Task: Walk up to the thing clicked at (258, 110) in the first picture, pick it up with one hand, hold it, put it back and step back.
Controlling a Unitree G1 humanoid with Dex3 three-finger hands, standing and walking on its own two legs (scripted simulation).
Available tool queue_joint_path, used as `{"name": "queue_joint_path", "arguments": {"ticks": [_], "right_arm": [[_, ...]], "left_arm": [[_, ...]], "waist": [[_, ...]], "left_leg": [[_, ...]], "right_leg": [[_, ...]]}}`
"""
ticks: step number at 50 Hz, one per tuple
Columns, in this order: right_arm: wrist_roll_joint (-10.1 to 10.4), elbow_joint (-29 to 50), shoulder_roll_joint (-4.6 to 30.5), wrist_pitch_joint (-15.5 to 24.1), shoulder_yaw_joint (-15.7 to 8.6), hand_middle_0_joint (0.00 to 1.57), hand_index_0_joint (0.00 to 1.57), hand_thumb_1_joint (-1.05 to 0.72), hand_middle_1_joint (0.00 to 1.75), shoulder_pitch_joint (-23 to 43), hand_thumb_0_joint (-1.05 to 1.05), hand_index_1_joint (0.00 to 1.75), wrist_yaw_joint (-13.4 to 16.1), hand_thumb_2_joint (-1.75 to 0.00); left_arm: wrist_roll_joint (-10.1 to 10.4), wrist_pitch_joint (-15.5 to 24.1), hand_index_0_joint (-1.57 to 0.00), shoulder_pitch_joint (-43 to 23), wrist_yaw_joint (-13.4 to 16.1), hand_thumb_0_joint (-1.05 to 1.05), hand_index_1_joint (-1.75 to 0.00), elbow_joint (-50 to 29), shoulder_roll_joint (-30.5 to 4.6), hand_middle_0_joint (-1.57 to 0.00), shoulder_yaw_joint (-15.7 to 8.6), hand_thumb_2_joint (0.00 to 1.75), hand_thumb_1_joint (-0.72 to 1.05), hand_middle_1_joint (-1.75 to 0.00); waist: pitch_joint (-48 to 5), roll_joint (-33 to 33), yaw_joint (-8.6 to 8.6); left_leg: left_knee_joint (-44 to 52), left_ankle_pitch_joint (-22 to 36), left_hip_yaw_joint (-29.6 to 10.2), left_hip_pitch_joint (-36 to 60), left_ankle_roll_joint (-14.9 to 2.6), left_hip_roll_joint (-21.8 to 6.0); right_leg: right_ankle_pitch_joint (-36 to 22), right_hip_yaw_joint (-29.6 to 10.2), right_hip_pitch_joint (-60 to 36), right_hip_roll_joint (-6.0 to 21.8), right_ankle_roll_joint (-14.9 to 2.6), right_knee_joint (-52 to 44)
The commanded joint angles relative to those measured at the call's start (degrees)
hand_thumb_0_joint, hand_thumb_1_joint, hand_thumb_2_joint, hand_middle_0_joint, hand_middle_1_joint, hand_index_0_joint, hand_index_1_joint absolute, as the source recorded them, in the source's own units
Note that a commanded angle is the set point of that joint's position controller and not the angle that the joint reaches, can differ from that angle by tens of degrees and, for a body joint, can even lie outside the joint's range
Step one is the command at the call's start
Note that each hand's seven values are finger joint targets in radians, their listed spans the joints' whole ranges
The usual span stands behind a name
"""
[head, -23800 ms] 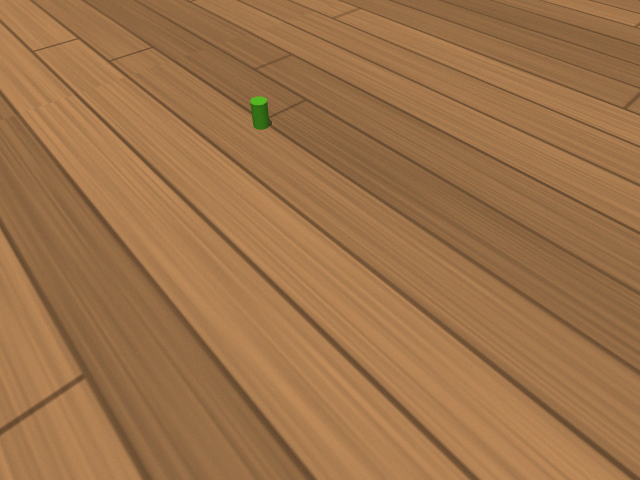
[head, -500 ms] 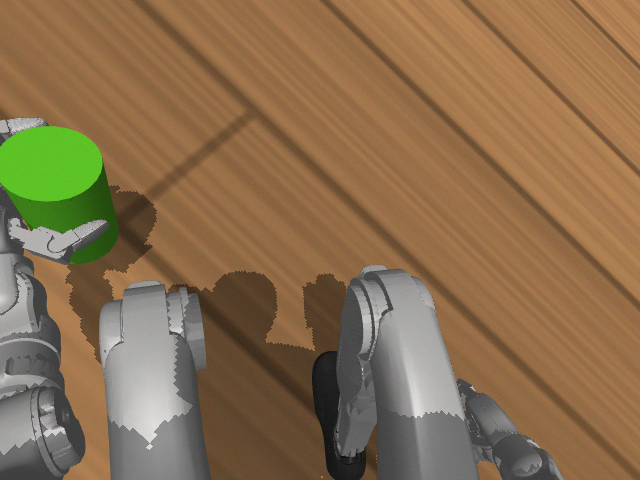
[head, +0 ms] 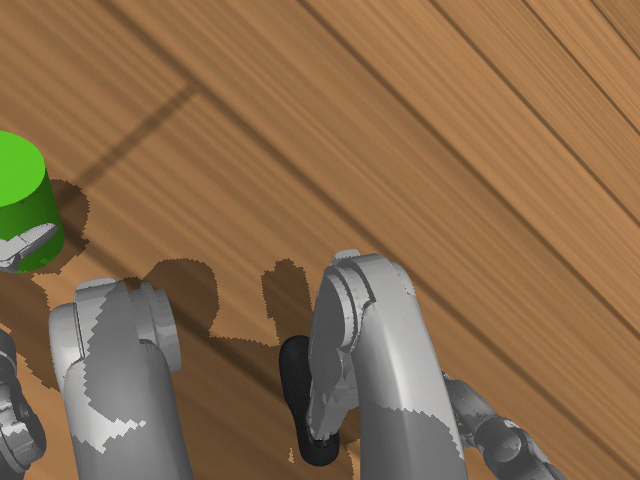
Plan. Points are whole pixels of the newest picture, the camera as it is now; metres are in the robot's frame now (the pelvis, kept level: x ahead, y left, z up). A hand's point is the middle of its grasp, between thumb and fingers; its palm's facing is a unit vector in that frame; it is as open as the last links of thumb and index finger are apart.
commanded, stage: lower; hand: left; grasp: from the side
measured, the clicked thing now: (6, 208) +0.42 +0.28 -0.14
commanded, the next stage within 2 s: loosen in 1.12 s
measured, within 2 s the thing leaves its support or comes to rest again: neither
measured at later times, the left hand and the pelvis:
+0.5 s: hand out of the picture +0.43 +0.29 -0.15, palm faces +0.38 -0.92 +0.02, open 12.4 cm; pelvis -0.01 +0.01 -0.01, yaw -3 degrees
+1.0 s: hand (2, 211) +0.43 +0.29 -0.17, palm faces +0.39 -0.92 +0.01, open 12.4 cm; pelvis -0.01 +0.02 -0.01, yaw -4 degrees
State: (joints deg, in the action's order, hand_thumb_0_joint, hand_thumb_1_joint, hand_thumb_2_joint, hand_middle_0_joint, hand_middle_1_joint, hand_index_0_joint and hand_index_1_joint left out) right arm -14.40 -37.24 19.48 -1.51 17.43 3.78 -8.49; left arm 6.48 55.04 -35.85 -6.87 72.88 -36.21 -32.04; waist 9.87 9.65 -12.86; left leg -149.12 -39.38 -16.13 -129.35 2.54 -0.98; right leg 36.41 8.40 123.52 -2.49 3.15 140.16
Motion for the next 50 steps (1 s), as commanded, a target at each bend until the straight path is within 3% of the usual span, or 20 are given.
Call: {"name": "queue_joint_path", "arguments": {"ticks": [1,2,10,11,16,17,18,24,26,28,33,42,50], "right_arm": [[-1.4,2.5,18.6,0.3,-4.5,0.2,0.2,-0.93,0.3,-2.4,0.0,0.3,1.2,-0.91],[-1.8,2.5,19.0,0.3,-4.1,0.2,0.2,-0.93,0.3,-2.3,0.0,0.3,1.2,-0.91],[-3.0,2.9,19.9,0.3,-2.1,0.2,0.2,-0.93,0.3,-1.1,0.0,0.3,1.1,-0.91],[-3.1,3.1,20.1,0.3,-2.1,0.2,0.2,-0.93,0.3,-1.1,0.0,0.3,1.1,-0.91],[-3.6,3.5,20.5,0.4,-0.9,0.2,0.2,-0.92,0.3,0.4,0.0,0.3,0.9,-0.91],[-3.9,3.6,20.6,0.2,-0.4,0.2,0.2,-0.92,0.3,0.2,0.0,0.3,0.8,-0.91],[-4.1,3.7,20.6,0.2,-0.4,0.2,0.2,-0.92,0.3,0.7,0.0,0.3,0.8,-0.91],[-5.0,4.1,20.9,-0.1,1.1,0.2,0.2,-0.92,0.3,1.6,0.0,0.3,0.9,-0.91],[-5.0,4.5,21.2,0.0,1.3,0.2,0.2,-0.92,0.3,2.3,0.0,0.3,0.8,-0.91],[-5.2,4.6,21.1,0.1,1.6,0.2,0.2,-0.92,0.3,2.5,0.0,0.3,0.7,-0.91],[-5.4,4.9,21.6,0.3,1.9,0.2,0.2,-0.91,0.3,2.9,0.0,0.3,0.6,-0.91],[-5.7,5.3,21.8,0.4,3.2,0.2,0.2,-0.9,0.3,3.8,0.0,0.3,0.6,-0.9],[-6.2,5.5,22.2,0.3,3.6,0.2,0.2,-0.91,0.3,4.5,0.0,0.3,0.5,-0.91]], "left_arm": [[0.4,6.3,-1.16,-12.9,0.5,0.0,-1.27,-8.3,-14.1,-1.14,-1.7,1.1,-0.05,-1.28],[0.6,6.7,-1.16,-13.0,0.5,0.0,-1.27,-7.2,-13.4,-1.13,-1.2,1.11,-0.03,-1.27],[0.3,7.8,-1.16,-11.6,2.0,0.0,-1.28,-5.2,-14.4,-1.13,-0.2,1.13,-0.02,-1.28],[0.5,7.9,-1.15,-11.2,2.2,0.0,-1.28,-4.7,-13.0,-1.13,0.3,1.13,-0.03,-1.29],[0.3,9.4,-1.16,-12.7,4.0,0.0,-1.29,-4.5,-15.8,-1.13,-0.4,1.15,-0.01,-1.29],[0.2,9.7,-1.17,-13.2,4.2,0.0,-1.3,-3.3,-15.8,-1.14,-0.2,1.15,-0.02,-1.3],[0.1,10.1,-1.15,-12.0,4.4,0.0,-1.29,-3.6,-16.1,-1.13,-0.6,1.17,0.0,-1.3],[-1.1,11.0,-1.17,-11.8,5.8,0.0,-1.3,-2.1,-18.2,-1.15,-0.7,1.17,-0.01,-1.31],[-1.2,11.1,-1.17,-11.9,6.2,0.0,-1.3,-0.9,-17.9,-1.15,-0.4,1.17,-0.01,-1.31],[-0.9,11.3,-1.17,-11.1,6.5,0.0,-1.3,-1.1,-18.3,-1.15,-0.6,1.17,-0.02,-1.3],[-0.9,11.8,-1.17,-10.4,6.8,0.0,-1.31,-0.5,-16.7,-1.15,0.9,1.18,0.01,-1.31],[-0.9,13.0,-1.16,-11.3,8.0,0.0,-1.28,0.4,-19.5,-1.14,0.3,1.17,0.04,-1.28],[-1.3,13.7,-1.16,-11.1,8.6,0.0,-1.28,0.9,-19.6,-1.14,0.4,1.18,0.02,-1.28]], "waist": [[-34.9,-25.1,-1.61],[-34.4,-25.7,-2.35],[-32.2,-24.8,-3.54],[-32.4,-24.3,-4.07],[-30.2,-23.9,-4.38],[-30.2,-23.7,-5.19],[-30.0,-23.8,-4.62],[-29.4,-26.1,-4.98],[-27.5,-25.5,-5.76],[-27.2,-24.8,-5.23],[-27.1,-24.4,-6.19],[-25.0,-24.6,-6.16],[-23.4,-25.6,-6.78]], "left_leg": [[17.3,4.1,6.0,23.5,-1.16,-1.9],[17.1,4.8,5.7,23.7,-1.06,-1.9],[15.8,6.8,4.6,22.8,-1.08,-2.0],[16.0,7.4,4.1,23.9,-0.93,-2.0],[15.6,5.7,3.5,22.7,-1.05,-2.3],[15.3,5.4,3.3,22.5,-1.14,-2.2],[15.4,5.5,3.2,22.9,-1.05,-2.3],[15.4,6.6,2.6,24.3,-0.68,-2.7],[15.9,4.8,2.2,23.0,-0.77,-2.7],[15.6,4.2,2.3,22.5,-0.97,-2.7],[15.5,5.1,1.3,23.9,-0.8,-2.8],[15.4,3.8,0.8,22.6,-0.94,-3.0],[15.9,4.1,-0.2,23.5,-0.63,-3.6]], "right_leg": [[-7.1,6.5,-16.9,-1.8,-4.35,-11.3],[-7.9,6.8,-17.4,-1.8,-4.31,-11.1],[-10.6,8.0,-19.1,-2.2,-3.98,-10.7],[-11.2,8.4,-19.1,-2.2,-3.86,-10.6],[-9.8,8.9,-19.1,-2.4,-3.72,-10.7],[-9.7,9.2,-19.5,-2.4,-3.52,-10.9],[-9.7,9.2,-19.5,-2.5,-3.57,-10.8],[-10.5,9.8,-20.1,-2.8,-3.6,-10.4],[-9.2,10.4,-19.1,-2.8,-3.62,-10.4],[-9.0,10.3,-19.6,-3.1,-3.55,-10.9],[-10.2,11.1,-19.5,-3.2,-3.28,-10.5],[-9.2,11.7,-19.5,-3.7,-3.39,-10.8],[-9.5,12.2,-18.9,-3.8,-3.26,-10.3]]}}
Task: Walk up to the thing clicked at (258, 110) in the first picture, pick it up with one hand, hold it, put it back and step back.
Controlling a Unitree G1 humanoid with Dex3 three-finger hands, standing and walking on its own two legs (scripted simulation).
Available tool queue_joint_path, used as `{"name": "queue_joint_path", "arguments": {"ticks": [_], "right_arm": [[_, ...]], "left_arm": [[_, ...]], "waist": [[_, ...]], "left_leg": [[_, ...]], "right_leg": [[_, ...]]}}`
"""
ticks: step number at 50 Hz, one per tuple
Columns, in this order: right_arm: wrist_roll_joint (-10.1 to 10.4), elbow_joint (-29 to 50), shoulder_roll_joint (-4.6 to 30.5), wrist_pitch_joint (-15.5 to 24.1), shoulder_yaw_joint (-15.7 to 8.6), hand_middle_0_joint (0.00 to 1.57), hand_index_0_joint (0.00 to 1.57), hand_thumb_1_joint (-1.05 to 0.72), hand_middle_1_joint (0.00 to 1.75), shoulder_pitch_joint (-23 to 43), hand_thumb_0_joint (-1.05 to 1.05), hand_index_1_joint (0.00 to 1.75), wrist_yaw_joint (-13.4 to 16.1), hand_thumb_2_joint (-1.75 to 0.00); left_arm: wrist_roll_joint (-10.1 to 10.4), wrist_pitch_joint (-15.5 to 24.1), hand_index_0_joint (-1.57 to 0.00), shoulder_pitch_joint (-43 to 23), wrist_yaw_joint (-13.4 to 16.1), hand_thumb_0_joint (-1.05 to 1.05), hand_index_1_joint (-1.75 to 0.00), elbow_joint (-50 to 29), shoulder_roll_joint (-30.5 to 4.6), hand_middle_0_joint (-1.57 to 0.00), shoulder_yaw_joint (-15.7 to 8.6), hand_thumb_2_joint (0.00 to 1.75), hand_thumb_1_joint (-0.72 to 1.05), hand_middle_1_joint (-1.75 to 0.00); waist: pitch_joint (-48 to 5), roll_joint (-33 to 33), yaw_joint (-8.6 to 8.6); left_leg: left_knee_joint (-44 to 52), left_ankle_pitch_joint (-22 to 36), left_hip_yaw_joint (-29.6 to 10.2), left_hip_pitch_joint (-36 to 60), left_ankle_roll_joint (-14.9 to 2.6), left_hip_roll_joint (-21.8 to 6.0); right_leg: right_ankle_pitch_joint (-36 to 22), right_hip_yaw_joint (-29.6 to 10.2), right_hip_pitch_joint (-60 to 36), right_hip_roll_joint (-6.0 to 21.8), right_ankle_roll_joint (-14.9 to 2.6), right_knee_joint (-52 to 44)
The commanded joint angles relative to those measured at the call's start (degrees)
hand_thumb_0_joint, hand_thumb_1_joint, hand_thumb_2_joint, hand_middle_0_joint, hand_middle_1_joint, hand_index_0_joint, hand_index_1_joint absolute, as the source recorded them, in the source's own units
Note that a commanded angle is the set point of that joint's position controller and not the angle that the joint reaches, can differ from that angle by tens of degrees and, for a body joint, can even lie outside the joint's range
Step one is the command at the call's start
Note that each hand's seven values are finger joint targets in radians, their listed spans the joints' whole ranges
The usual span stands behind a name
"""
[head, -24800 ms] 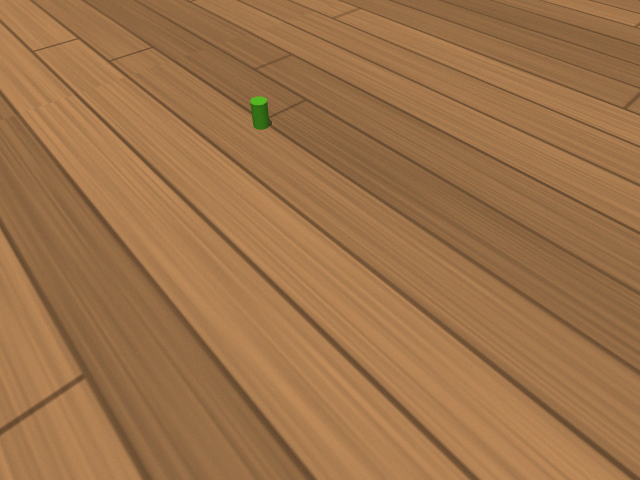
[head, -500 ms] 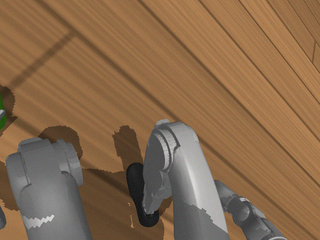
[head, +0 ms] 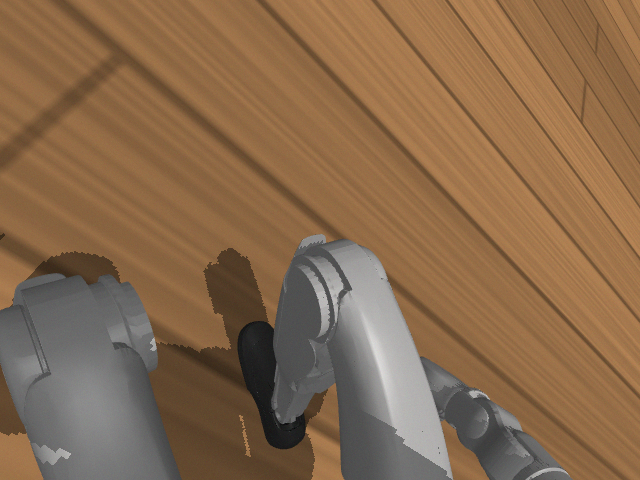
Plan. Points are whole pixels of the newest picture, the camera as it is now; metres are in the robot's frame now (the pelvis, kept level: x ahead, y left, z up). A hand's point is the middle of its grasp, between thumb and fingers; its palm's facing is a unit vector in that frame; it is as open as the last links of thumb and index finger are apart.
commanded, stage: lower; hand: left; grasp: from the side
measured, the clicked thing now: out of the picture +0.42 +0.29 -0.19
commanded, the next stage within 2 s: loosen in 0.12 s
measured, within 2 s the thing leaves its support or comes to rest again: rests again in 1.10 s
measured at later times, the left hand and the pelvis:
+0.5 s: hand out of the picture +0.42 +0.30 -0.17, palm faces +0.46 -0.89 +0.02, open 12.6 cm; pelvis +0.00 +0.00 +0.00, yaw -1 degrees
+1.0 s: hand out of the picture +0.42 +0.32 -0.15, palm faces +0.48 -0.88 +0.02, open 17.3 cm; pelvis +0.00 +0.00 +0.00, yaw -1 degrees
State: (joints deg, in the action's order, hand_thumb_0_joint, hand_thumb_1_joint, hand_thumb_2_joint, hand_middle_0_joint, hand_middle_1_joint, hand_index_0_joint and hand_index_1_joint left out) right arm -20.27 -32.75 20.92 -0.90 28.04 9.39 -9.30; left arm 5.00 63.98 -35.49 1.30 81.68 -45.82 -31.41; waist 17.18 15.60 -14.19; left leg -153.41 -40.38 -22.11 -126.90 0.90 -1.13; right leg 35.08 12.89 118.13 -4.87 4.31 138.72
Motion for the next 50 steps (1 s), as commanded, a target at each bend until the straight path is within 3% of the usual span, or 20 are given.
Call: {"name": "queue_joint_path", "arguments": {"ticks": [1,8,11,12,14,15,18,22,25,29,35,36,37,39,40,41,43,48,50], "right_arm": [[-0.5,1.1,20.9,-0.4,-6.9,0.2,0.2,-0.91,0.3,-1.3,0.0,0.3,1.3,-0.91],[-0.9,1.4,21.0,-0.3,-6.4,0.2,0.2,-0.91,0.3,-0.7,0.0,0.3,1.2,-0.91],[-1.0,1.0,21.1,-0.3,-6.4,0.2,0.2,-0.9,0.3,-0.6,0.0,0.3,1.2,-0.9],[-1.1,1.2,21.1,-0.3,-6.2,0.2,0.2,-0.91,0.3,-0.4,0.0,0.3,1.2,-0.9],[-1.1,1.2,21.0,-0.3,-5.9,0.2,0.2,-0.92,0.3,-0.6,0.0,0.3,1.2,-0.9],[-1.1,1.1,21.0,-0.1,-6.0,0.2,0.2,-0.92,0.3,-0.3,0.0,0.3,1.3,-0.9],[-1.3,1.0,21.1,-0.3,-6.0,0.2,0.2,-0.92,0.3,-0.4,0.0,0.3,1.3,-0.9],[-1.4,1.4,21.2,-0.5,-5.9,0.2,0.2,-0.93,0.3,0.0,0.0,0.3,1.3,-0.9],[-1.3,1.4,21.3,-0.5,-5.9,0.2,0.2,-0.93,0.3,0.1,0.0,0.3,1.3,-0.9],[-1.3,1.6,21.1,-0.3,-5.8,0.2,0.2,-0.93,0.3,-0.1,0.0,0.3,1.2,-0.91],[-1.0,1.9,21.1,-0.3,-6.0,0.2,0.2,-0.93,0.3,0.3,0.0,0.3,1.0,-0.91],[-1.0,2.1,21.0,-0.2,-5.9,0.2,0.2,-0.93,0.3,0.7,0.0,0.3,1.0,-0.91],[-1.2,1.6,21.3,-0.2,-5.9,0.2,0.2,-0.92,0.3,-0.2,0.0,0.3,1.1,-0.91],[-1.2,1.7,20.9,-0.2,-5.6,0.2,0.2,-0.9,0.3,0.1,0.0,0.3,1.1,-0.9],[-1.1,1.7,21.2,-0.3,-5.6,0.2,0.2,-0.89,0.3,-0.3,0.0,0.3,1.2,-0.9],[-1.1,1.9,21.1,-0.4,-5.5,0.2,0.2,-0.9,0.3,0.3,0.0,0.3,1.3,-0.9],[-1.2,1.8,21.4,-0.7,-5.6,0.2,0.2,-0.9,0.3,-0.1,0.0,0.3,1.5,-0.9],[-0.6,2.6,21.5,-1.2,-7.4,0.2,0.2,-0.9,0.3,-0.7,0.0,0.3,1.7,-0.9],[0.1,3.3,21.3,-1.4,-8.8,0.2,0.2,-0.91,0.3,-1.8,0.0,0.3,1.7,-0.9]], "left_arm": [[0.2,4.9,-1.17,-10.2,0.5,0.0,-1.3,-7.5,-9.6,-1.16,-0.6,1.19,0.02,-1.29],[-0.1,5.7,-1.18,-11.5,0.8,0.0,-1.29,-6.9,-9.5,-1.17,0.9,1.19,0.03,-1.29],[-0.2,5.8,-1.18,-10.0,0.9,0.0,-1.3,-6.2,-9.9,-1.17,0.6,1.2,0.04,-1.29],[-0.3,5.9,-1.21,-10.5,1.0,0.0,-1.24,-6.7,-10.1,-1.2,0.7,1.12,0.01,-1.23],[0.5,6.3,-1.09,-11.3,1.2,0.0,-1.08,-7.2,-10.6,-1.07,0.1,0.96,-0.12,-1.07],[0.5,6.2,-1.02,-10.1,1.3,0.0,-1.0,-7.0,-10.3,-1.0,-0.1,0.88,-0.14,-0.99],[0.2,6.4,-0.88,-10.4,1.4,0.0,-0.79,-6.9,-10.5,-0.87,-0.2,0.64,-0.2,-0.81],[-0.3,6.3,-0.58,-10.6,1.3,0.0,-0.52,-7.3,-11.3,-0.58,-0.1,0.4,-0.49,-0.52],[-0.3,6.1,-0.46,-10.4,1.3,0.0,-0.37,-6.9,-11.1,-0.46,0.3,0.26,-0.56,-0.37],[0.3,5.5,-0.38,-10.3,1.2,0.0,-0.29,-6.0,-9.1,-0.38,1.2,0.2,-0.61,-0.28],[0.3,5.7,-0.25,-10.3,1.1,0.0,-0.15,-6.2,-9.7,-0.25,1.6,0.1,-0.61,-0.14],[0.6,5.8,-0.23,-10.7,0.9,0.0,-0.13,-6.2,-8.2,-0.23,2.1,0.1,-0.61,-0.13],[0.5,5.9,-0.2,-10.6,1.1,0.0,-0.12,-6.4,-9.8,-0.2,1.1,0.1,-0.61,-0.11],[0.6,6.1,-0.1,-10.8,1.1,0.0,-0.08,-6.2,-9.1,-0.1,1.6,0.1,-0.61,-0.07],[0.6,6.0,-0.08,-10.7,1.4,0.0,-0.05,-6.2,-11.3,-0.09,-0.1,0.09,-0.59,-0.05],[0.5,6.1,-0.08,-10.3,1.2,0.0,-0.04,-6.4,-10.4,-0.08,0.6,0.09,-0.58,-0.04],[0.1,6.2,-0.07,-10.4,1.1,0.0,-0.04,-7.8,-13.2,-0.08,-1.1,0.1,-0.58,-0.04],[-0.3,4.7,-0.05,-11.4,-0.2,0.0,-0.03,-19.3,-18.4,-0.06,-5.0,0.09,-0.57,-0.02],[0.3,2.6,-0.06,-9.3,-1.2,0.0,-0.03,-23.5,-17.8,-0.06,-6.1,0.08,-0.58,-0.02]], "waist": [[-31.7,-31.4,-5.48],[-30.4,-31.3,-6.23],[-30.5,-31.0,-5.71],[-30.3,-31.3,-5.7],[-31.1,-30.8,-5.9],[-30.9,-31.0,-5.36],[-30.6,-31.7,-5.81],[-29.8,-31.9,-5.83],[-29.8,-31.9,-5.73],[-29.3,-30.1,-6.38],[-28.4,-29.8,-5.73],[-28.1,-29.2,-6.25],[-29.2,-30.3,-6.01],[-29.8,-30.2,-6.06],[-29.9,-30.2,-5.55],[-29.3,-30.4,-5.38],[-30.0,-32.6,-5.01],[-34.1,-38.7,-2.47],[-38.2,-41.1,-1.17]], "left_leg": [[20.6,6.0,5.1,22.2,1.26,-3.5],[20.1,5.1,4.9,21.8,1.17,-3.6],[19.8,5.9,4.7,22.2,1.18,-3.7],[20.1,6.1,4.5,22.3,1.26,-3.7],[19.1,6.3,5.0,21.7,0.92,-3.5],[19.2,7.0,5.1,22.1,1.02,-3.6],[19.6,7.0,4.8,22.4,1.13,-3.7],[20.1,5.6,4.7,22.0,1.18,-3.8],[20.1,5.5,4.6,21.5,1.15,-3.8],[20.0,4.9,4.4,20.9,0.92,-3.6],[20.3,3.0,4.2,20.3,0.79,-3.7],[20.3,2.8,4.1,20.4,0.85,-3.7],[20.2,4.0,4.0,21.4,0.94,-3.8],[19.7,5.3,4.3,21.8,0.95,-3.8],[19.8,5.8,4.1,21.7,0.9,-3.8],[20.3,6.0,3.9,22.0,1.11,-4.0],[20.5,6.5,4.1,23.0,1.29,-4.2],[22.4,7.2,5.3,26.0,1.63,-4.3],[23.6,7.9,6.0,28.3,1.84,-4.2]], "right_leg": [[-8.8,8.1,-14.0,-1.5,-4.38,-8.6],[-8.4,8.3,-14.0,-1.7,-4.24,-9.0],[-9.1,8.3,-14.3,-1.8,-4.18,-8.9],[-9.2,8.3,-13.7,-1.7,-4.28,-8.6],[-9.6,8.3,-15.1,-2.0,-4.18,-9.2],[-10.1,8.2,-15.1,-2.0,-4.21,-9.1],[-10.0,8.5,-14.9,-2.0,-4.28,-9.0],[-8.8,8.6,-14.4,-2.0,-4.37,-9.2],[-8.7,8.8,-14.0,-2.0,-4.44,-8.9],[-8.6,8.9,-14.2,-2.1,-4.27,-9.4],[-6.9,8.8,-13.1,-2.2,-4.35,-9.4],[-6.9,8.9,-13.3,-2.1,-4.18,-9.7],[-7.9,8.8,-14.1,-2.1,-4.19,-9.5],[-8.7,8.7,-14.7,-2.3,-4.2,-9.5],[-8.9,8.6,-14.5,-2.2,-4.31,-9.3],[-9.0,8.7,-14.3,-2.0,-4.26,-9.1],[-9.2,8.6,-14.4,-2.0,-4.4,-8.9],[-9.3,7.2,-14.8,-1.5,-4.82,-8.5],[-9.6,6.6,-15.4,-1.3,-5.06,-8.9]]}}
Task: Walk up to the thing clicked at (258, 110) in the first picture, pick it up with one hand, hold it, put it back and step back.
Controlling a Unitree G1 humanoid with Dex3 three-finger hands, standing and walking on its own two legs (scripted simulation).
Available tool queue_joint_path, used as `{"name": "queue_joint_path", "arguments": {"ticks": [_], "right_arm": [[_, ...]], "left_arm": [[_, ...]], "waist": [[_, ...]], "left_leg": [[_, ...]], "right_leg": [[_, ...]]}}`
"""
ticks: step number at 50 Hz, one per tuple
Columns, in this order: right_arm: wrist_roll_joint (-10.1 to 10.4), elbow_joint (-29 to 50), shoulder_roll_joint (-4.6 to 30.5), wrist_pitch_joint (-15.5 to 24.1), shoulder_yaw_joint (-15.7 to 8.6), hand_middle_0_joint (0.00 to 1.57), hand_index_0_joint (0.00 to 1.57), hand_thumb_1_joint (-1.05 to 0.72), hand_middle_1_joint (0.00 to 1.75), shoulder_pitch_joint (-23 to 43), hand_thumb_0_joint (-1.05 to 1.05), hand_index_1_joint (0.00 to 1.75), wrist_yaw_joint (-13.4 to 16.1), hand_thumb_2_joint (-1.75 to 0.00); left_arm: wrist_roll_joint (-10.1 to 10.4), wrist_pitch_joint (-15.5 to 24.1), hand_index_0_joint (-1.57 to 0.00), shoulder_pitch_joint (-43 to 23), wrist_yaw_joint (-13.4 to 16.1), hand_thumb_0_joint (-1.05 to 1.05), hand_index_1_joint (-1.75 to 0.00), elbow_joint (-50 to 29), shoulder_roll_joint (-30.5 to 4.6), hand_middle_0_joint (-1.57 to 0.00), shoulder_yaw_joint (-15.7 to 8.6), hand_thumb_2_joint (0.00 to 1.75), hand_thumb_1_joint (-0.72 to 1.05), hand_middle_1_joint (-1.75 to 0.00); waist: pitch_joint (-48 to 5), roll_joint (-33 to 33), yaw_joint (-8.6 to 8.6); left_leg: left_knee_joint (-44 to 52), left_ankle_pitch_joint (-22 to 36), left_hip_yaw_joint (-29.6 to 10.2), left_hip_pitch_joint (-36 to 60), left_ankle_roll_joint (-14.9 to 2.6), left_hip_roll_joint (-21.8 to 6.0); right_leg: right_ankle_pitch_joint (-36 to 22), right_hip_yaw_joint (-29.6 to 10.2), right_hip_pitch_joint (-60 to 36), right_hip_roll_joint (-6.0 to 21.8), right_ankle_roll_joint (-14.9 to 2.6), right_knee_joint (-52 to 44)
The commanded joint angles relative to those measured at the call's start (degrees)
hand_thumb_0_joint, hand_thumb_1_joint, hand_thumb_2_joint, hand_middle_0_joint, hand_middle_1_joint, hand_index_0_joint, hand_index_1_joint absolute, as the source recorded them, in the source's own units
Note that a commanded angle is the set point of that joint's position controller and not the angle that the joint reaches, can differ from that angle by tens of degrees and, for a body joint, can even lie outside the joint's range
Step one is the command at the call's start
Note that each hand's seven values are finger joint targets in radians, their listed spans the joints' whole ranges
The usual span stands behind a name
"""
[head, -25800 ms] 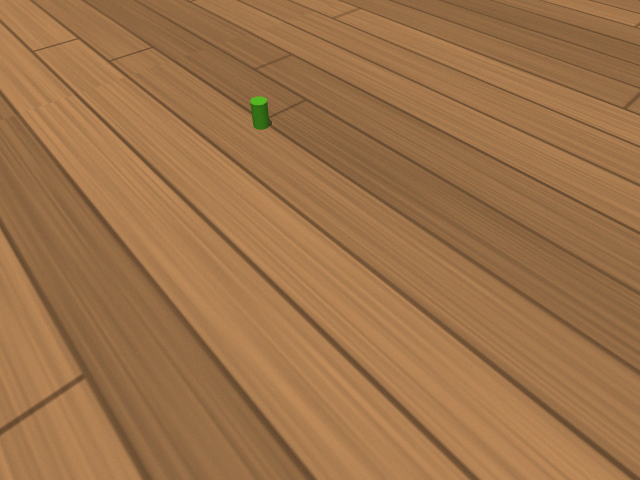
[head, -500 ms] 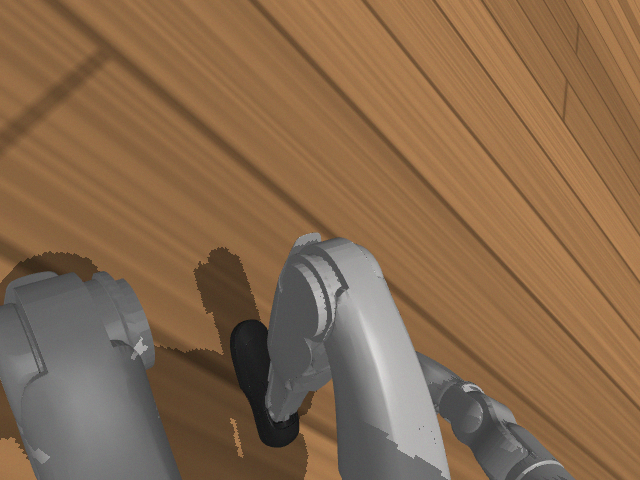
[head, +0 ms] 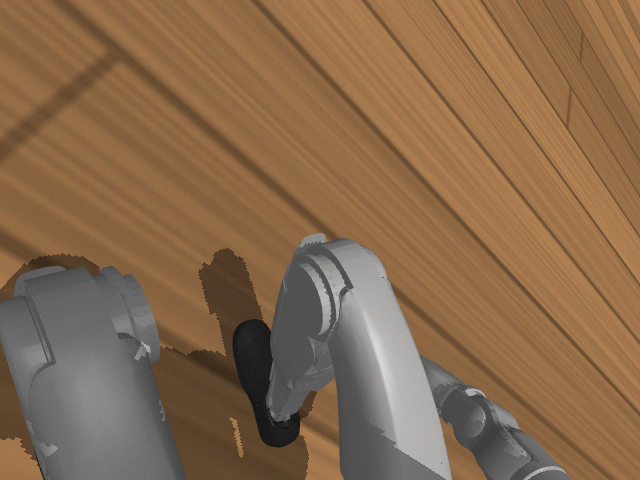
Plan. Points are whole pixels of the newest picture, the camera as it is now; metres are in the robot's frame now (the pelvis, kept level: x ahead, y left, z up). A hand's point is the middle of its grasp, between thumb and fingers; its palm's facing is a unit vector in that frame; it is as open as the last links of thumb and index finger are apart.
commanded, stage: withdraw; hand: left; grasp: from the side
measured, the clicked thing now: out of the picture +0.42 +0.30 -0.20
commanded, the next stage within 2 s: rise in 0.14 s
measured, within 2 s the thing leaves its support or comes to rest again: rests again in 0.10 s
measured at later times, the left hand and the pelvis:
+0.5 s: hand out of the picture +0.34 +0.41 -0.03, palm faces +0.42 -0.85 -0.31, open 17.5 cm; pelvis +0.01 -0.01 +0.06, yaw +6 degrees
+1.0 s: hand out of the picture +0.25 +0.31 +0.17, palm faces +0.36 -0.82 -0.44, open 17.4 cm; pelvis +0.05 -0.03 +0.27, yaw +14 degrees
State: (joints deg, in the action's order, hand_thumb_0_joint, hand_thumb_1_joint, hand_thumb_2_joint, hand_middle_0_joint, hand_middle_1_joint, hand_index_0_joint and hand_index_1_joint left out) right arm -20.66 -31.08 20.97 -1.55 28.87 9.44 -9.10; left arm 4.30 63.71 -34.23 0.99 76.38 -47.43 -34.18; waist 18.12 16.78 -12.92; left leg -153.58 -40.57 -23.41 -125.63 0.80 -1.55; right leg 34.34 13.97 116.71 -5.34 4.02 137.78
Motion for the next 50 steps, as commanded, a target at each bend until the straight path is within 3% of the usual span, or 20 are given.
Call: {"name": "queue_joint_path", "arguments": {"ticks": [1,5,7,8,11,13,14,15,16,17,19,21,25,28,31,33,36,39,42,50], "right_arm": [[1.1,1.7,21.4,-0.9,-10.8,0.2,0.2,-0.91,0.3,-2.7,0.0,0.3,1.7,-0.9],[4.4,1.5,19.8,-1.2,-14.0,0.2,0.2,-0.92,0.3,-5.2,0.0,0.3,2.3,-0.9],[6.4,-0.5,18.2,-1.2,-14.9,0.2,0.2,-0.9,0.3,-6.6,0.0,0.3,2.6,-0.9],[7.3,0.4,18.0,-0.9,-15.4,0.2,0.2,-0.9,0.3,-5.9,0.0,0.3,2.9,-0.9],[9.4,1.0,17.3,-0.1,-17.2,0.2,0.2,-0.88,0.3,-6.9,0.0,0.3,3.4,-0.9],[10.1,0.1,16.4,0.4,-17.9,0.2,0.2,-0.83,0.3,-8.1,0.0,0.3,3.4,-0.89],[12.3,-1.7,15.9,-0.7,-22.5,0.2,0.2,-0.91,0.3,-11.0,0.0,0.3,4.5,-0.92],[12.7,0.0,15.0,-1.3,-22.6,0.2,0.2,-0.96,0.3,-10.3,0.0,0.3,4.6,-0.92],[13.4,0.4,13.8,-1.5,-22.6,0.2,0.2,-0.96,0.3,-10.7,0.0,0.3,4.5,-0.92],[14.2,0.0,13.7,-1.7,-23.3,0.2,0.2,-0.96,0.3,-11.6,0.0,0.3,4.6,-0.93],[15.0,0.9,13.4,-2.3,-24.7,0.2,0.2,-0.99,0.3,-12.4,0.0,0.3,5.4,-0.93],[16.0,0.5,12.6,-3.1,-26.2,0.2,0.2,-0.91,0.3,-14.7,0.0,0.3,5.9,-0.9],[18.2,0.4,9.2,-4.1,-28.7,0.2,0.2,-0.9,0.3,-16.4,0.0,0.3,6.4,-0.9],[19.7,1.8,8.2,-4.5,-31.1,0.2,0.2,-0.9,0.3,-16.4,0.0,0.3,6.9,-0.9],[20.9,2.9,7.9,-4.7,-32.8,0.2,0.2,-0.9,0.3,-17.7,0.0,0.3,7.5,-0.9],[21.5,4.1,7.6,-4.9,-33.6,0.2,0.2,-0.9,0.3,-18.6,0.0,0.3,8.0,-0.9],[22.6,6.2,7.2,-4.4,-34.2,0.2,0.2,-0.9,0.3,-18.2,0.0,0.3,9.4,-0.9],[23.3,7.6,5.6,-4.0,-33.9,0.2,0.2,-0.9,0.3,-17.8,0.0,0.3,11.1,-0.9],[23.5,7.5,3.7,-3.0,-33.4,0.2,0.2,-0.9,0.3,-17.5,0.0,0.3,12.9,-0.9],[23.2,7.0,0.8,0.9,-32.3,0.2,0.2,-0.9,0.3,-19.6,0.0,0.3,16.0,-0.9]], "left_arm": [[1.2,1.4,-0.05,-9.5,-1.6,0.0,-0.03,-21.0,-16.8,-0.06,-4.0,0.09,-0.59,-0.02],[2.5,-6.8,-0.07,-2.5,-6.7,0.0,-0.03,-22.7,-7.4,-0.07,2.7,0.05,-0.61,-0.03],[4.2,-11.3,-0.06,0.7,-9.7,0.0,-0.02,-18.9,0.4,-0.06,8.3,0.05,-0.61,-0.02],[5.4,-13.3,-0.06,4.3,-10.6,0.0,-0.03,-15.0,3.0,-0.05,9.0,0.05,-0.61,-0.03],[9.3,-14.0,-0.05,-5.9,-11.5,0.0,-0.01,-27.9,-2.0,-0.03,4.1,0.03,-0.61,-0.02],[10.1,-14.2,-0.03,-9.5,-11.9,0.0,0.0,-27.9,0.9,-0.04,5.3,0.05,-0.53,0.0],[-2.9,-19.0,-0.06,-1.7,-9.5,0.0,-0.06,-25.6,-16.0,-0.07,1.3,0.07,-0.55,-0.05],[-2.0,-21.1,-0.06,-6.2,-8.5,0.0,-0.07,-27.5,-12.3,-0.08,2.2,0.08,-0.57,-0.06],[-1.6,-22.1,-0.07,-13.1,-8.5,0.0,-0.08,-30.6,-7.0,-0.08,6.4,0.08,-0.57,-0.07],[-2.2,-23.2,-0.06,-14.1,-7.7,0.0,-0.09,-30.8,-7.9,-0.08,5.3,0.1,-0.59,-0.07],[-4.1,-27.5,-0.07,-4.8,-6.0,0.0,-0.08,-32.5,-12.1,-0.09,1.8,0.1,-0.61,-0.06],[-5.6,-30.7,-0.06,-7.7,-4.7,0.0,-0.07,-40.5,-18.2,-0.06,-1.3,0.09,-0.51,-0.07],[-6.4,-38.6,-0.05,3.6,-3.3,0.0,-0.05,-42.0,-8.5,-0.05,2.2,0.04,-0.58,-0.05],[-6.1,-44.9,-0.05,12.1,-3.3,0.0,-0.05,-37.6,2.9,-0.05,7.8,0.03,-0.59,-0.05],[-6.1,-49.7,-0.05,14.0,-2.3,0.0,-0.05,-44.9,4.1,-0.05,9.8,0.05,-0.56,-0.05],[-5.9,-51.8,-0.05,12.8,-1.5,0.0,-0.05,-56.2,3.2,-0.05,10.8,0.05,-0.56,-0.05],[-5.7,-56.2,-0.05,21.9,0.2,0.0,-0.05,-59.0,4.4,-0.05,11.3,0.05,-0.55,-0.05],[-5.7,-59.0,-0.05,21.9,2.5,0.0,-0.06,-66.1,1.0,-0.05,8.7,0.07,-0.52,-0.06],[-5.6,-61.5,-0.05,27.2,4.4,0.0,-0.05,-66.4,4.1,-0.05,9.8,0.05,-0.56,-0.05],[-4.8,-67.4,-0.05,36.8,7.0,0.0,-0.05,-64.8,15.9,-0.05,18.1,0.06,-0.55,-0.05]], "waist": [[-41.1,-43.5,-1.38],[-40.9,-41.6,-0.74],[-36.0,-35.9,-1.33],[-34.2,-31.2,-0.83],[-39.7,-30.6,1.42],[-41.0,-29.9,0.12],[-47.1,-35.6,4.98],[-47.7,-38.7,4.06],[-49.2,-38.5,2.23],[-49.6,-38.5,2.8],[-51.5,-42.2,6.8],[-55.3,-45.7,9.13],[-54.7,-41.1,10.69],[-54.4,-29.2,8.75],[-58.3,-24.0,9.26],[-62.1,-24.3,9.89],[-62.7,-22.3,10.78],[-62.9,-22.5,11.86],[-60.4,-23.0,12.63],[-51.9,-19.7,10.71]], "left_leg": [[24.8,8.4,7.6,28.3,2.07,-3.8],[26.9,6.8,9.1,25.0,1.6,-2.9],[27.2,2.6,9.6,18.7,0.71,-2.4],[27.0,1.3,9.9,15.5,0.02,-2.2],[26.4,-0.8,10.2,15.7,-0.83,-1.7],[26.4,-1.6,9.8,17.1,-0.99,-1.7],[31.3,1.0,11.7,25.2,-0.86,-1.9],[32.8,1.1,11.5,25.8,-0.59,-2.5],[34.0,-0.7,11.3,25.8,-0.61,-2.6],[35.1,-2.2,11.5,26.4,-0.57,-2.6],[38.8,-1.2,12.7,29.8,-0.15,-2.5],[39.5,1.9,14.3,32.1,0.06,-2.3],[42.2,3.7,16.3,31.1,-0.42,-1.4],[42.4,5.0,17.2,29.1,-1.54,-0.8],[44.9,6.6,18.2,31.5,-2.23,-0.4],[48.5,6.8,18.3,36.2,-2.21,-0.4],[54.3,4.1,18.1,41.6,-2.29,-0.6],[59.0,3.0,19.5,44.0,-2.49,-0.3],[62.8,5.6,20.7,48.4,-2.39,-0.1],[72.1,14.0,23.0,57.6,-2.73,0.3]], "right_leg": [[-9.0,5.0,-13.3,-0.7,-4.99,-8.1],[-8.1,3.9,-10.3,-0.4,-5.28,-9.7],[-4.8,3.6,-7.2,-0.2,-5.11,-10.8],[-4.0,3.5,-7.5,-0.3,-4.85,-11.9],[-2.6,2.5,-7.2,-0.1,-4.84,-12.3],[-2.0,2.1,-6.0,0.1,-5.12,-12.0],[-1.8,0.3,-7.1,1.1,-5.49,-14.3],[-1.8,-0.4,-5.9,0.9,-5.78,-14.0],[-0.8,-0.6,-4.7,1.1,-5.97,-14.1],[-0.1,-0.9,-4.2,1.2,-5.92,-14.8],[0.3,-2.1,-5.7,1.6,-6.14,-16.0],[-0.8,-3.5,-5.0,1.8,-6.68,-16.0],[-1.2,-5.1,-5.5,2.1,-7.07,-19.4],[-1.2,-5.8,-8.4,2.4,-6.61,-24.7],[-2.3,-7.0,-14.4,2.8,-6.05,-30.3],[-2.4,-7.7,-18.7,3.1,-5.81,-33.4],[-0.5,-8.8,-23.8,3.3,-5.74,-38.5],[0.9,-10.9,-31.8,3.8,-5.44,-44.1],[-0.8,-12.2,-36.6,4.0,-5.47,-48.4],[-9.0,-14.6,-53.3,4.9,-4.74,-62.7]]}}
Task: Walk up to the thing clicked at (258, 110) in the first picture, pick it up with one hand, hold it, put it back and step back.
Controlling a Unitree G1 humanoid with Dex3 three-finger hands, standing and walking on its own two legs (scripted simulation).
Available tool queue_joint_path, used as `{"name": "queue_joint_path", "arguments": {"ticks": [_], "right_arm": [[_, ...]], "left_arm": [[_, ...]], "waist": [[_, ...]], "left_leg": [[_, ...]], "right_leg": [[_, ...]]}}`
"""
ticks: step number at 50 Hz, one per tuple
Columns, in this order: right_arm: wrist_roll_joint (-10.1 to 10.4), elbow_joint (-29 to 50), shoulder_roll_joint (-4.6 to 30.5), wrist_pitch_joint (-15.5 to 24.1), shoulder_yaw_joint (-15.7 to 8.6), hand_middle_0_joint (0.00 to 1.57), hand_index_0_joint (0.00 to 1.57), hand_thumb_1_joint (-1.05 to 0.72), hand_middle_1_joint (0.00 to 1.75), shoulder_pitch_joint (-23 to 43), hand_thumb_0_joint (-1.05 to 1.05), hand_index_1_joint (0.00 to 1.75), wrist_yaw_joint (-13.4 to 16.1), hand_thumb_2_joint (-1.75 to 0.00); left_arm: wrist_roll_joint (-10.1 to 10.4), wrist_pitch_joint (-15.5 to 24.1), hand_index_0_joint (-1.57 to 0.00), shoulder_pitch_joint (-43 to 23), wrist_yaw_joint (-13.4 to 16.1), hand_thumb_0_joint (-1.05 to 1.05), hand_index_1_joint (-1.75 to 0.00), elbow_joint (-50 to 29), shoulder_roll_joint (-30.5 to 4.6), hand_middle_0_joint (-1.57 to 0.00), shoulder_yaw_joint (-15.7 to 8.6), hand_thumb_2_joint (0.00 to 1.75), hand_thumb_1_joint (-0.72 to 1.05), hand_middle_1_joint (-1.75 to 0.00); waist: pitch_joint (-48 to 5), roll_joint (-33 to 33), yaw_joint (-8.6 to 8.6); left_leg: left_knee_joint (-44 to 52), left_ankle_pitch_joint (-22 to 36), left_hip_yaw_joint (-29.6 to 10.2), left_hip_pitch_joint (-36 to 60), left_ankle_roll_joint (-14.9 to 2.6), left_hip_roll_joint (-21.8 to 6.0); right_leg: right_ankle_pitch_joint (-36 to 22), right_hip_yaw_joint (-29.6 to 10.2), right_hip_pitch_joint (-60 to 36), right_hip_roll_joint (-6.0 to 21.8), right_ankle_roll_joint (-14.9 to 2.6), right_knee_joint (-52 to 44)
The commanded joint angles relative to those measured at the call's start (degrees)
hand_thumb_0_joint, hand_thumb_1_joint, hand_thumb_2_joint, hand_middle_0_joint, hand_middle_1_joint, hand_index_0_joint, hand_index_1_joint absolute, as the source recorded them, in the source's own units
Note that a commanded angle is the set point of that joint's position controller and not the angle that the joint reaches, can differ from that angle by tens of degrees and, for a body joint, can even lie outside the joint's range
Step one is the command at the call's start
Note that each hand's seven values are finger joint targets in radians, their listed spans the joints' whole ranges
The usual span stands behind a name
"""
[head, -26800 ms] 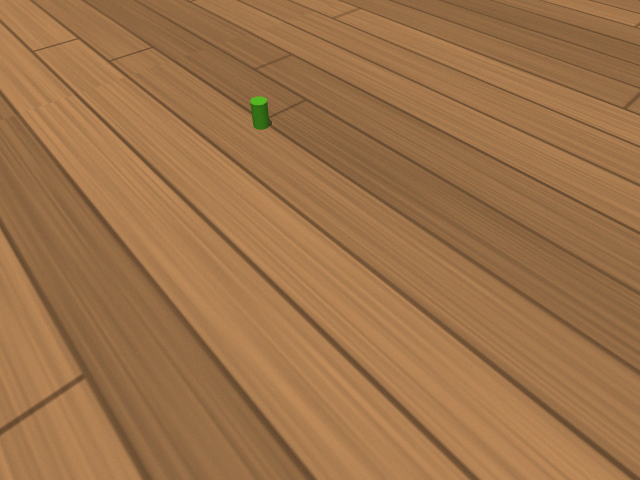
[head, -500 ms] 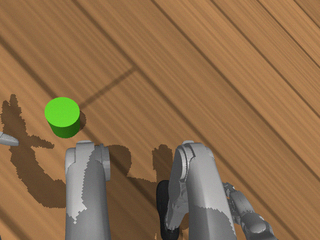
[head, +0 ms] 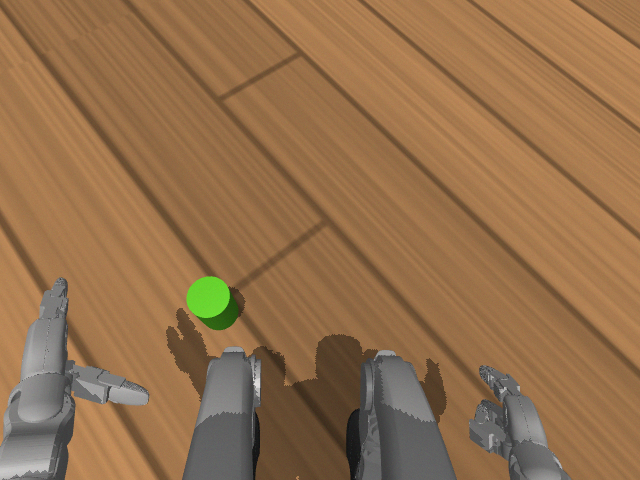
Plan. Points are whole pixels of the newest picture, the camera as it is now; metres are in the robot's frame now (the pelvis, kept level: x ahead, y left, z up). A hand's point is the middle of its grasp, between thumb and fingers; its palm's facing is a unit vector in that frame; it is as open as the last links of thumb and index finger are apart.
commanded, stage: home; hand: left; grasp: from the side
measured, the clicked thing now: (214, 304) +0.42 +0.22 -0.47
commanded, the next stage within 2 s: none
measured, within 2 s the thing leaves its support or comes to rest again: neither
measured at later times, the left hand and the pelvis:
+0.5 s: hand (64, 371) +0.24 +0.21 +0.10, palm faces +0.15 -0.94 -0.32, open 17.5 cm; pelvis +0.06 +0.02 +0.16, yaw +2 degrees
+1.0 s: hand (63, 393) +0.22 +0.20 +0.12, palm faces +0.14 -0.95 -0.29, open 17.7 cm; pelvis +0.05 +0.01 +0.17, yaw +3 degrees
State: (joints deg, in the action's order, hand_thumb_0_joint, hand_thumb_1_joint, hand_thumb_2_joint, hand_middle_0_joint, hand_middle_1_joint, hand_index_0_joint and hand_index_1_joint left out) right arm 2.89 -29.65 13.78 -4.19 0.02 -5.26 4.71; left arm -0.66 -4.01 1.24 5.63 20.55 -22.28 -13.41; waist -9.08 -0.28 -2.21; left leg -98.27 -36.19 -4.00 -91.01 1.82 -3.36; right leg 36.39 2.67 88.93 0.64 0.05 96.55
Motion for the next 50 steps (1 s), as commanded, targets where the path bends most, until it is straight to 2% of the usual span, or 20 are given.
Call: {"name": "queue_joint_path", "arguments": {"ticks": [1,2,12,16,17,18,19,20,21,25,30,32,33,34,36,37,39,43,45,50], "right_arm": [[-0.4,5.6,7.7,4.0,-3.4,0.2,0.2,-0.9,0.3,-5.0,0.0,0.3,2.4,-0.9],[-0.5,5.3,7.6,4.5,-3.5,0.2,0.2,-0.9,0.3,-5.7,0.0,0.3,2.6,-0.9],[-0.4,7.2,6.5,7.4,-2.5,0.2,0.2,-0.9,0.3,-7.4,0.0,0.3,5.3,-0.9],[-0.7,8.6,5.7,8.3,-2.0,0.2,0.2,-0.9,0.3,-8.1,0.0,0.3,6.4,-0.9],[-0.7,8.7,5.4,8.6,-1.9,0.2,0.2,-0.9,0.3,-8.3,0.0,0.3,6.6,-0.9],[-0.8,9.3,5.4,8.9,-1.8,0.2,0.2,-0.9,0.3,-8.1,0.0,0.3,6.7,-0.9],[-0.8,9.5,5.2,9.1,-1.6,0.2,0.2,-0.9,0.3,-7.9,0.0,0.3,6.9,-0.9],[-0.8,10.2,5.2,9.4,-1.5,0.2,0.2,-0.9,0.3,-7.8,0.0,0.3,7.0,-0.9],[-1.0,10.3,4.9,9.7,-1.4,0.2,0.2,-0.9,0.3,-7.8,0.0,0.3,7.1,-0.9],[-1.4,11.1,4.7,10.8,-1.1,0.2,0.2,-0.9,0.3,-7.5,0.0,0.3,7.1,-0.9],[-1.8,11.8,4.8,12.0,-1.4,0.2,0.2,-0.9,0.3,-7.7,0.0,0.3,6.8,-0.9],[-1.9,11.7,4.8,12.3,-1.3,0.2,0.2,-0.9,0.3,-7.4,0.0,0.3,6.6,-0.9],[-2.1,11.7,4.9,12.6,-1.3,0.2,0.2,-0.9,0.3,-7.6,0.0,0.3,6.6,-0.9],[-2.3,11.4,4.8,12.9,-1.5,0.2,0.2,-0.9,0.3,-7.9,0.0,0.3,6.7,-0.9],[-2.3,11.6,4.5,13.2,-1.2,0.2,0.2,-0.9,0.3,-7.7,0.0,0.3,6.5,-0.9],[-2.4,11.5,5.1,13.5,-1.7,0.2,0.2,-0.9,0.3,-8.1,0.0,0.3,6.7,-0.9],[-2.5,11.3,4.9,13.7,-1.5,0.2,0.2,-0.9,0.3,-7.9,0.0,0.3,6.7,-0.9],[-2.6,10.1,4.3,13.9,-1.0,0.2,0.2,-0.9,0.3,-7.7,0.0,0.3,6.5,-0.9],[-2.6,10.4,4.9,13.8,-1.5,0.2,0.2,-0.9,0.3,-7.5,0.0,0.3,6.6,-0.9],[-2.5,9.8,4.2,13.9,-0.9,0.2,0.2,-0.9,0.3,-7.2,0.0,0.3,6.3,-0.9]], "left_arm": [[0.2,-0.4,-0.05,2.7,2.5,0.0,-0.05,-9.1,-7.8,-0.05,-1.3,0.06,-0.54,-0.05],[0.1,-1.1,-0.05,2.6,2.7,0.0,-0.05,-8.9,-6.4,-0.05,0.0,0.06,-0.55,-0.05],[0.7,-7.4,-0.05,10.6,5.5,0.0,-0.05,-18.1,-2.3,-0.05,4.7,0.04,-0.57,-0.05],[1.0,-9.6,-0.05,16.1,6.2,0.0,-0.05,-23.3,0.3,-0.05,7.2,0.04,-0.57,-0.05],[1.1,-10.1,-0.04,17.6,6.1,0.0,-0.05,-24.4,1.6,-0.05,8.6,0.03,-0.59,-0.05],[1.2,-10.3,-0.05,17.6,6.3,0.0,-0.05,-27.6,1.3,-0.05,8.6,0.05,-0.56,-0.05],[1.2,-10.7,-0.05,18.9,6.4,0.0,-0.05,-28.0,2.2,-0.05,9.6,0.04,-0.58,-0.05],[1.4,-11.0,-0.05,20.1,6.3,0.0,-0.05,-30.4,2.5,-0.05,10.1,0.04,-0.58,-0.05],[1.4,-11.3,-0.05,21.4,6.2,0.0,-0.05,-30.3,3.5,-0.05,11.1,0.04,-0.58,-0.05],[1.2,-11.4,-0.04,24.9,5.5,0.0,-0.04,-31.8,4.5,-0.04,11.8,0.01,-0.61,-0.04],[1.0,-10.7,-0.04,26.3,4.4,0.0,-0.05,-34.6,4.6,-0.04,11.5,0.03,-0.59,-0.05],[0.9,-10.4,-0.04,25.4,4.0,0.0,-0.05,-32.6,4.8,-0.04,11.1,0.02,-0.61,-0.05],[0.7,-10.1,-0.05,24.0,3.8,0.0,-0.05,-31.7,4.9,-0.05,11.3,0.04,-0.59,-0.05],[0.6,-9.6,-0.04,23.8,3.7,0.0,-0.05,-34.4,4.1,-0.04,10.6,0.03,-0.6,-0.05],[0.5,-9.5,-0.04,24.7,3.4,0.0,-0.05,-32.2,5.5,-0.04,11.9,0.02,-0.6,-0.05],[0.6,-9.1,-0.04,21.9,3.5,0.0,-0.05,-36.1,3.3,-0.04,10.3,0.03,-0.59,-0.05],[0.6,-8.9,-0.05,21.0,3.6,0.0,-0.05,-37.0,3.7,-0.05,10.9,0.04,-0.58,-0.05],[0.5,-9.2,-0.04,25.6,3.4,0.0,-0.04,-29.8,5.9,-0.04,11.8,0.02,-0.61,-0.04],[0.5,-8.6,-0.04,22.1,3.4,0.0,-0.04,-35.0,3.9,-0.04,10.7,0.02,-0.61,-0.04],[0.6,-8.9,-0.04,27.2,3.0,0.0,-0.04,-27.8,5.8,-0.04,10.9,0.02,-0.61,-0.05]], "waist": [[-23.5,-2.1,-0.15],[-22.2,-2.0,-1.08],[-16.4,-3.9,-0.04],[-12.1,-5.0,0.36],[-11.5,-4.7,0.28],[-11.7,-5.8,0.94],[-10.0,-5.5,0.51],[-9.0,-5.3,1.01],[-6.7,-4.5,0.3],[-2.2,-2.0,0.75],[-2.2,-1.1,0.72],[0.2,-0.7,0.53],[0.8,-0.2,-0.29],[-2.2,-1.9,0.39],[-2.6,-1.6,0.1],[-4.4,-2.4,0.38],[-5.1,-4.1,0.34],[-2.8,-2.1,0.58],[-4.7,-3.0,0.82],[-0.5,-0.2,1.09]], "left_leg": [[18.1,10.5,3.6,24.3,-3.67,2.1],[19.7,11.5,3.6,25.9,-3.67,2.0],[35.9,18.3,3.4,45.7,-2.51,2.3],[42.1,18.9,3.7,51.2,-2.18,2.5],[43.2,19.3,3.6,52.3,-2.11,2.5],[44.2,20.0,3.6,53.9,-2.04,2.5],[45.3,20.0,3.3,54.5,-1.94,2.4],[46.6,19.7,3.0,55.1,-1.89,2.2],[47.4,18.7,3.1,54.9,-2.02,2.3],[50.8,16.8,1.9,55.3,-1.91,1.8],[51.3,20.0,2.8,57.5,-1.88,2.1],[51.9,18.1,2.7,56.7,-1.93,2.1],[52.2,16.4,2.8,56.4,-2.01,2.2],[51.8,19.0,2.9,58.0,-1.82,2.1],[51.6,18.9,3.3,58.7,-1.91,2.5],[51.4,20.8,3.5,59.5,-1.85,2.6],[51.5,21.8,3.3,60.8,-1.6,2.5],[51.9,22.1,3.0,60.0,-1.6,2.5],[51.8,22.4,3.3,60.7,-1.58,2.5],[51.8,19.5,3.8,58.3,-1.97,2.8]], "right_leg": [[-11.8,-3.5,-27.4,-0.9,-0.62,-23.4],[-13.3,-3.2,-28.8,-0.8,-0.58,-25.0],[-19.4,-1.1,-43.8,-0.8,-0.66,-38.4],[-19.7,0.0,-48.5,-1.2,-0.6,-43.4],[-20.0,0.3,-49.5,-1.3,-0.68,-44.2],[-20.4,0.5,-50.6,-1.3,-0.77,-44.9],[-20.3,0.9,-50.8,-1.5,-0.73,-45.5],[-19.9,1.4,-51.7,-1.8,-0.75,-46.2],[-19.2,1.7,-51.4,-1.9,-0.61,-47.3],[-16.8,2.6,-52.3,-2.4,-0.58,-49.3],[-19.2,2.1,-55.0,-2.3,-0.46,-50.6],[-17.5,2.2,-54.3,-2.3,-0.36,-51.3],[-16.2,1.9,-53.8,-2.3,-0.29,-51.5],[-18.4,1.7,-55.5,-2.2,-0.45,-51.0],[-18.4,1.3,-55.7,-2.1,-0.35,-51.6],[-20.3,1.2,-56.8,-2.0,-0.34,-51.3],[-21.1,1.1,-57.3,-2.0,-0.5,-51.1],[-21.2,1.5,-57.6,-2.1,-0.44,-51.6],[-21.5,1.4,-58.1,-2.0,-0.38,-51.9],[-19.4,1.2,-57.1,-1.9,-0.06,-53.4]]}}
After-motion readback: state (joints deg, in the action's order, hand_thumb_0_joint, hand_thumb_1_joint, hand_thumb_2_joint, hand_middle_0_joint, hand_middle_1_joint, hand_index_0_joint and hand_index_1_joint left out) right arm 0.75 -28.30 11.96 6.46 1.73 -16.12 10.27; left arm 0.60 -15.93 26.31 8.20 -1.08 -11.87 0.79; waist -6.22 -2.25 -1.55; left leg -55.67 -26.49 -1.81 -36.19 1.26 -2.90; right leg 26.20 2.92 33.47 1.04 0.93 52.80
